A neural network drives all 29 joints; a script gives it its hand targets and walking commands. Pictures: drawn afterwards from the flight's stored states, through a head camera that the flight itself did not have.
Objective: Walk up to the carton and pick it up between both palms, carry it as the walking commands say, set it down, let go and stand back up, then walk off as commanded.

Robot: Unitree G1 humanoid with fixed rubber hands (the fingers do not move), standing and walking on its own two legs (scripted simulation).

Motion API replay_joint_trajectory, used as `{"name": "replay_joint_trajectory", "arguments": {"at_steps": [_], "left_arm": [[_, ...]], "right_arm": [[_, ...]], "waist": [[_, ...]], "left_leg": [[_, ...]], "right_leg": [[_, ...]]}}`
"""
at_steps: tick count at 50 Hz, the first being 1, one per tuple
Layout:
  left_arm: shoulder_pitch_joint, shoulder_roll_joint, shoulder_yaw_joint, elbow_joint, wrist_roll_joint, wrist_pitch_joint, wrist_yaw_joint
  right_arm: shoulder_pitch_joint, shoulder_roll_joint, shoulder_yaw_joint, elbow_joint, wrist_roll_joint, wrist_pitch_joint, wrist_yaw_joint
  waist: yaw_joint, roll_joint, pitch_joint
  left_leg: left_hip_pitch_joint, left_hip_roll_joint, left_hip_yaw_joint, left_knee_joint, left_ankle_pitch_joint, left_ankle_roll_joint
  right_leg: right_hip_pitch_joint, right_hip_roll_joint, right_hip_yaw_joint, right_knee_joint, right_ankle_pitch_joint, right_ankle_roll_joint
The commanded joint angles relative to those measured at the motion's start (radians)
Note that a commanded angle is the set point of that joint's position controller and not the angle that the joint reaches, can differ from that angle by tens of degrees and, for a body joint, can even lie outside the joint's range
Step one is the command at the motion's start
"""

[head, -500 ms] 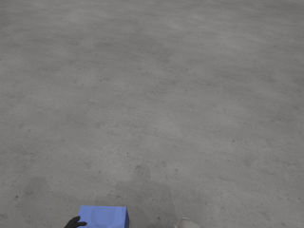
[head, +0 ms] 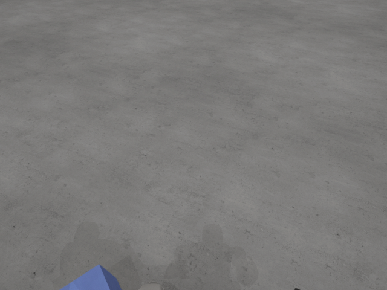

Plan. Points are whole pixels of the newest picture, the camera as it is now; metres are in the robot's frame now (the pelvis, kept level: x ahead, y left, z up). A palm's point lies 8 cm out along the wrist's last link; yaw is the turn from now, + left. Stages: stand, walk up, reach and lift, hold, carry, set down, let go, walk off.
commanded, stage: walk off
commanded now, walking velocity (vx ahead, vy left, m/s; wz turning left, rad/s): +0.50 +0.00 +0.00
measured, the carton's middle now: out of the picture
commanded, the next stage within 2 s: none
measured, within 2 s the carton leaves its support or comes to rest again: rests again in 0.04 s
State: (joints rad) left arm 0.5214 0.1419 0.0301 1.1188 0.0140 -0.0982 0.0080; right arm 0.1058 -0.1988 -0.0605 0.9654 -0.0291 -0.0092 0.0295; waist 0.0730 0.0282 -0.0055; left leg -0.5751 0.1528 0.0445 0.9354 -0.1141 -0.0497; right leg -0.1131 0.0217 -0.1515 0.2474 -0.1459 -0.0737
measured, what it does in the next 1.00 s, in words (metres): walks ahead: left foot, then right foot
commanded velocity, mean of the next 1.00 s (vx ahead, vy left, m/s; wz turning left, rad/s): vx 0.50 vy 0.00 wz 0.00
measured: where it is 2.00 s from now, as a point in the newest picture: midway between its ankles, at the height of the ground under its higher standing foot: (204, 176)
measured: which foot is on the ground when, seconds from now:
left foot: up 0.00-0.24, down 0.26-0.78, up 0.80-1.00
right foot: down 0.00-0.28, up 0.30-0.76, down 0.78-1.00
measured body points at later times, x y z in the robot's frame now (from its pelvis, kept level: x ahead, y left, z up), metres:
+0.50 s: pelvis +0.21 +0.09 -0.01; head +0.23 +0.11 +0.44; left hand +0.29 +0.33 -0.16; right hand +0.15 -0.14 -0.15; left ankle +0.19 +0.17 -0.75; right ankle +0.23 -0.07 -0.67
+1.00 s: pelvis +0.47 +0.03 -0.01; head +0.49 +0.02 +0.44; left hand +0.46 +0.27 -0.15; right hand +0.52 -0.22 -0.16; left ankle +0.46 +0.18 -0.66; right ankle +0.47 -0.04 -0.75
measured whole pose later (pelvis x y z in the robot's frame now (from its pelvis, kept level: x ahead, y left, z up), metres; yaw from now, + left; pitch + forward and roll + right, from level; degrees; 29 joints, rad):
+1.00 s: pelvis +0.47 +0.03 -0.01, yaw +0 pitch +0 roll +0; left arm 0.33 0.18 0.06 1.08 0.02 -0.09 0.00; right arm 0.25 -0.19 -0.08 1.00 -0.03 -0.05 0.01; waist 0.01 0.02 0.05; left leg -0.51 0.14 0.04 1.13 -0.26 0.00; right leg -0.17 0.01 -0.19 0.38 -0.21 -0.08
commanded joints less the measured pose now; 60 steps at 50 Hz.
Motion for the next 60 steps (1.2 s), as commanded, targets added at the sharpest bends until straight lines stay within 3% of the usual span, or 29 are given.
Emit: {"name": "replay_joint_trajectory", "arguments": {"at_steps": [1,6,9,11,12,13,14,15,16,17,18,20,22,25,29,33,35,37,38,39,40,41,42,44,46,49,51,55,60], "left_arm": [[0.032,0.118,0.021,-0.047,0.003,-0.008,0.005],[0.075,0.107,0.029,-0.036,0.011,-0.001,0.005],[0.070,0.115,0.040,-0.028,0.018,0.005,0.004],[0.048,0.131,0.049,-0.022,0.019,0.011,0.003],[0.023,0.140,0.051,-0.024,0.014,0.014,0.003],[0.012,0.127,0.046,-0.028,0.006,0.016,0.002],[-0.017,0.096,0.035,-0.052,-0.001,0.013,0.005],[-0.017,0.010,0.023,-0.099,-0.008,0.007,0.002],[-0.065,0.078,0.041,-0.105,0.016,0.010,-0.002],[-0.123,0.077,0.044,-0.119,0.013,0.009,-0.014],[-0.150,0.068,0.047,-0.122,0.008,0.007,-0.021],[-0.144,0.053,0.047,-0.121,0.018,0.025,-0.028],[-0.164,0.045,0.048,-0.128,0.025,0.048,-0.037],[-0.275,0.036,0.040,-0.165,0.022,0.068,-0.044],[-0.451,0.039,0.025,-0.220,0.006,0.072,-0.048],[-0.561,0.050,0.019,-0.252,0.002,0.066,-0.041],[-0.591,0.057,0.021,-0.265,0.004,0.059,-0.039],[-0.529,0.072,0.029,-0.249,0.011,0.048,-0.032],[-0.410,0.090,0.039,-0.210,0.016,0.039,-0.026],[-0.233,0.130,0.056,-0.149,0.026,0.026,-0.016],[-0.061,0.214,0.080,-0.112,0.049,0.019,-0.004],[0.016,0.312,0.103,-0.091,0.034,0.026,-0.007],[-0.059,0.285,0.099,-0.087,0.006,0.034,-0.011],[-0.223,0.143,0.061,-0.107,0.006,0.017,-0.017],[-0.239,0.071,0.039,-0.091,0.004,0.005,-0.009],[-0.179,0.090,0.032,-0.063,0.001,-0.014,0.000],[-0.146,0.103,0.030,-0.055,0.002,-0.019,0.001],[-0.075,0.116,0.025,-0.051,0.004,-0.017,-0.003],[0.026,0.127,0.025,-0.021,0.008,-0.009,-0.002]], "right_arm": [[-0.045,-0.029,0.001,-0.054,0.007,-0.007,0.001],[-0.137,-0.015,0.003,-0.090,0.013,-0.019,-0.005],[-0.156,-0.008,0.003,-0.104,0.009,-0.034,-0.008],[-0.099,-0.010,-0.001,-0.093,0.001,-0.045,-0.012],[-0.017,-0.016,-0.006,-0.068,-0.003,-0.052,-0.017],[0.128,-0.050,-0.022,-0.016,-0.010,-0.065,-0.025],[0.323,-0.119,-0.044,0.027,-0.028,-0.081,-0.037],[0.426,-0.263,-0.078,0.055,-0.023,-0.078,-0.042],[0.406,-0.214,-0.066,0.067,0.003,-0.067,-0.036],[0.315,-0.128,-0.042,0.053,0.000,-0.071,-0.028],[0.252,-0.070,-0.027,0.038,-0.002,-0.078,-0.022],[0.210,-0.014,-0.009,0.036,0.004,-0.089,-0.030],[0.277,-0.018,-0.004,0.066,0.008,-0.101,-0.038],[0.359,-0.032,-0.001,0.093,0.009,-0.108,-0.044],[0.415,-0.034,0.007,0.103,0.007,-0.105,-0.043],[0.494,-0.044,0.006,0.134,0.005,-0.100,-0.043],[0.505,-0.052,0.001,0.147,0.001,-0.089,-0.047],[0.483,-0.070,-0.006,0.153,0.000,-0.082,-0.050],[0.468,-0.082,-0.009,0.155,0.006,-0.078,-0.051],[0.442,-0.080,-0.006,0.145,0.016,-0.076,-0.051],[0.432,-0.039,0.005,0.109,0.030,-0.079,-0.048],[0.484,0.020,0.009,0.087,0.044,-0.078,-0.044],[0.383,-0.039,-0.012,0.075,0.023,-0.075,-0.042],[0.294,0.000,-0.009,0.052,0.020,-0.084,-0.034],[0.333,0.021,-0.014,0.063,-0.001,-0.061,-0.027],[0.278,0.035,-0.015,0.030,-0.007,-0.027,-0.013],[0.194,0.018,-0.014,-0.004,-0.007,-0.016,-0.005],[0.004,0.006,-0.002,-0.065,0.005,-0.016,0.004],[-0.133,-0.007,0.002,-0.105,0.011,-0.028,0.001]], "waist": [[-0.030,-0.105,0.109],[0.009,-0.137,0.131],[0.014,-0.157,0.137],[-0.017,-0.168,0.118],[-0.059,-0.140,0.090],[-0.115,-0.062,0.017],[-0.201,0.058,-0.098],[-0.211,0.320,-0.113],[-0.184,0.210,-0.064],[-0.139,0.116,0.024],[-0.115,0.050,0.056],[-0.066,0.066,0.067],[-0.053,0.064,0.062],[-0.068,0.054,0.084],[-0.101,0.055,0.127],[-0.141,0.080,0.134],[-0.145,0.101,0.141],[-0.103,0.115,0.110],[-0.044,0.093,0.051],[0.029,0.052,-0.046],[0.091,-0.065,-0.186],[0.077,-0.260,-0.295],[0.054,-0.135,-0.201],[-0.024,-0.059,0.013],[-0.086,-0.086,0.040],[-0.104,-0.101,0.066],[-0.098,-0.107,0.096],[-0.054,-0.100,0.131],[-0.004,-0.133,0.132]], "left_leg": [[-0.080,0.020,-0.004,-0.093,0.024,-0.017],[-0.018,-0.018,0.048,-0.262,0.009,-0.011],[0.052,-0.042,0.079,-0.342,-0.082,0.012],[0.142,-0.066,0.094,-0.391,-0.148,0.035],[0.261,-0.088,0.112,-0.462,-0.122,0.046],[0.461,-0.104,0.115,-0.508,-0.113,0.062],[0.691,0.082,-0.103,-0.546,-0.222,0.114],[0.838,0.317,-0.491,-0.707,-0.364,0.193],[0.740,0.317,-0.558,-0.751,-0.366,0.224],[0.646,0.274,-0.449,-0.740,-0.342,0.217],[0.555,0.223,-0.331,-0.748,-0.238,0.194],[0.458,0.148,-0.183,-0.775,-0.096,0.147],[0.447,0.122,-0.110,-0.766,0.080,0.143],[0.467,0.109,-0.061,-0.775,0.185,0.163],[0.493,0.085,-0.011,-0.800,0.235,0.161],[0.603,0.105,0.009,-0.755,0.321,0.170],[0.642,0.121,0.010,-0.719,0.384,0.174],[0.655,0.125,0.032,-0.619,0.602,0.162],[0.634,0.111,0.057,-0.487,0.685,0.150],[0.525,0.077,0.090,-0.296,0.619,0.129],[0.245,0.016,0.126,0.002,0.261,0.092],[0.004,-0.136,0.070,0.307,-0.415,0.068],[-0.057,-0.079,-0.060,0.390,-0.376,0.079],[-0.050,-0.010,-0.053,0.340,-0.214,0.082],[0.043,0.012,-0.054,0.270,-0.167,0.068],[0.035,0.019,-0.026,0.196,-0.116,0.045],[-0.015,0.029,-0.009,0.112,-0.052,0.029],[-0.028,0.009,0.033,-0.147,0.043,0.004],[0.000,-0.043,0.086,-0.312,0.023,0.029]], "right_leg": [[-0.018,-0.296,0.255,-0.208,-0.181,-0.054],[0.042,-0.287,0.200,-0.164,-0.112,-0.066],[0.058,-0.289,0.184,-0.099,-0.033,-0.074],[0.048,-0.307,0.189,-0.023,0.046,-0.075],[0.016,-0.293,0.166,0.065,0.086,-0.061],[-0.040,-0.237,0.117,0.247,0.169,-0.039],[-0.206,-0.176,0.051,0.535,0.031,0.000],[-0.550,-0.032,0.014,0.823,-0.398,0.042],[-0.601,-0.093,0.148,0.965,-0.371,0.026],[-0.629,-0.137,0.158,1.002,-0.260,0.022],[-0.589,-0.163,0.155,0.976,-0.176,0.029],[-0.507,-0.184,0.152,0.915,-0.095,0.054],[-0.497,-0.181,0.127,0.886,-0.053,0.073],[-0.557,-0.184,0.097,0.792,0.008,0.096],[-0.526,-0.156,0.059,0.528,0.086,0.110],[-0.484,-0.117,0.014,0.384,0.057,0.083],[-0.460,-0.104,0.008,0.343,0.008,0.061],[-0.344,-0.062,-0.012,0.302,-0.058,0.028],[-0.193,-0.030,-0.027,0.253,-0.039,0.011],[0.055,-0.037,-0.021,0.225,-0.002,-0.015],[0.366,-0.273,0.242,0.222,-0.055,-0.081],[0.499,-0.520,0.662,0.065,-0.095,-0.183],[0.375,-0.476,0.656,0.023,-0.124,-0.163],[0.096,-0.388,0.423,-0.026,-0.036,-0.113],[-0.036,-0.318,0.290,-0.061,0.028,-0.061],[-0.090,-0.287,0.212,-0.095,0.081,-0.062],[-0.090,-0.279,0.185,-0.122,0.079,-0.070],[-0.034,-0.258,0.142,-0.144,0.128,-0.061],[0.121,-0.276,0.112,-0.082,0.267,-0.060]]}}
